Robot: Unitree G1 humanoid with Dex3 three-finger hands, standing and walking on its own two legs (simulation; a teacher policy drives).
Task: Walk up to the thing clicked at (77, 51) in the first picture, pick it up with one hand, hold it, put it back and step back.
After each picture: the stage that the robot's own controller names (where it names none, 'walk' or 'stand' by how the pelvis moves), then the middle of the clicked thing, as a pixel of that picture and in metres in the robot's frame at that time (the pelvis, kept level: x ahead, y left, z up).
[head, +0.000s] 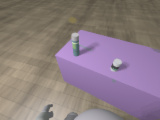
stand; (75, 45) +0.69 +0.18 -0.02
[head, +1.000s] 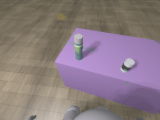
walk; (78, 48) +0.58 +0.12 +0.01
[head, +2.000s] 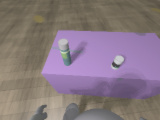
stand; (65, 54) +0.49 +0.22 +0.01
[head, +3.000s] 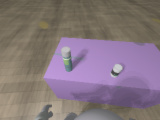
stand; (67, 60) +0.48 +0.22 -0.02
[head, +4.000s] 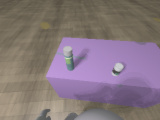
stand; (69, 59) +0.49 +0.21 -0.03
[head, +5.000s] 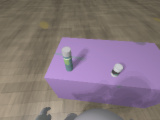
stand; (68, 60) +0.48 +0.21 -0.03
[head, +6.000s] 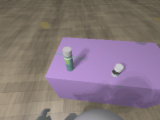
stand; (68, 60) +0.48 +0.21 -0.03
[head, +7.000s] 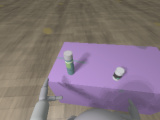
rise first; (69, 63) +0.47 +0.22 -0.02
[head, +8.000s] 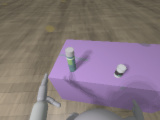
go down; (71, 60) +0.49 +0.21 -0.02
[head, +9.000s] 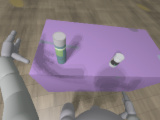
go down; (60, 50) +0.47 +0.19 +0.04
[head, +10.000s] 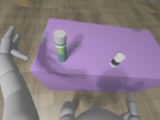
approach; (61, 48) +0.48 +0.20 +0.05
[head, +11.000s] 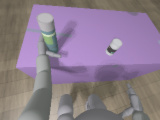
close; (50, 37) +0.51 +0.21 +0.09
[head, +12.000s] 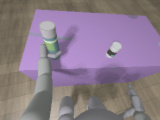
lift; (52, 44) +0.48 +0.20 +0.08
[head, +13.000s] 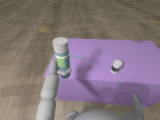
lift; (63, 60) +0.33 +0.17 +0.18
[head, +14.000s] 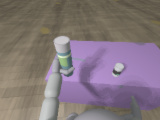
hold; (65, 59) +0.33 +0.16 +0.19
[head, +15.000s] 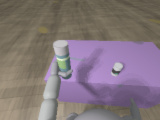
hold; (64, 62) +0.33 +0.17 +0.16
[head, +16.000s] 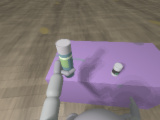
crouch; (66, 61) +0.33 +0.16 +0.17
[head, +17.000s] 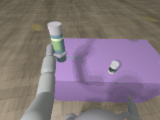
crouch; (58, 44) +0.44 +0.21 +0.19
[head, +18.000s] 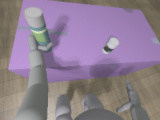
lower; (41, 34) +0.52 +0.23 +0.07
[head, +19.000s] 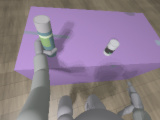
lower; (47, 40) +0.51 +0.21 +0.08
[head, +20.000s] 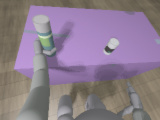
lower; (47, 39) +0.50 +0.21 +0.08
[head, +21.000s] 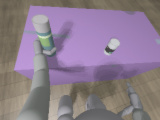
lower; (46, 39) +0.50 +0.22 +0.08
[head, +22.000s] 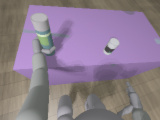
loosen; (45, 38) +0.51 +0.22 +0.09
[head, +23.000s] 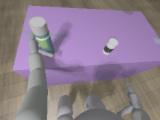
withdraw; (45, 41) +0.50 +0.22 +0.08
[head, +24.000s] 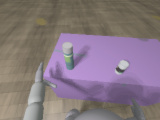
sink last; (69, 57) +0.47 +0.20 +0.03
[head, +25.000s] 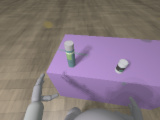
stand; (70, 55) +0.50 +0.21 +0.03
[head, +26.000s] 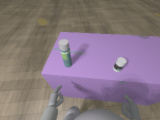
stand; (66, 55) +0.48 +0.22 +0.04
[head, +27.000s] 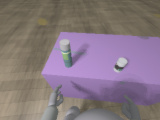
stand; (66, 55) +0.48 +0.22 +0.04
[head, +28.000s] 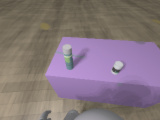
stand; (68, 58) +0.50 +0.21 +0.00
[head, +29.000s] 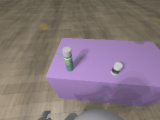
stand; (68, 60) +0.49 +0.21 -0.02
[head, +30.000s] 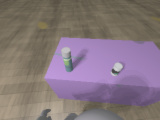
stand; (67, 61) +0.47 +0.21 -0.03
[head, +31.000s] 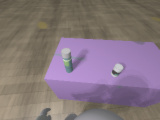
stand; (67, 61) +0.46 +0.21 -0.03
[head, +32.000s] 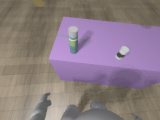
walk; (73, 42) +0.58 +0.17 -0.01
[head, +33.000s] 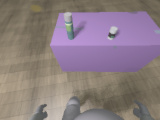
walk; (69, 27) +0.77 +0.27 +0.01
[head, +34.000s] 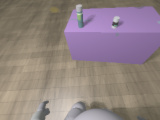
stand; (80, 17) +1.07 +0.22 +0.00
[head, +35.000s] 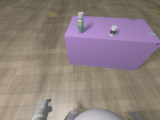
stand; (80, 23) +1.07 +0.19 -0.01
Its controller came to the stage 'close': yes
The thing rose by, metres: 0.21
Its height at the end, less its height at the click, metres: +0.00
